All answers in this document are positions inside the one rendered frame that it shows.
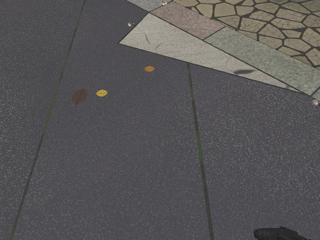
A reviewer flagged robot right hand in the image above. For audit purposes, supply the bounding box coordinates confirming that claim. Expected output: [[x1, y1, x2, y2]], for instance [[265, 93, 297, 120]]
[[253, 226, 311, 240]]

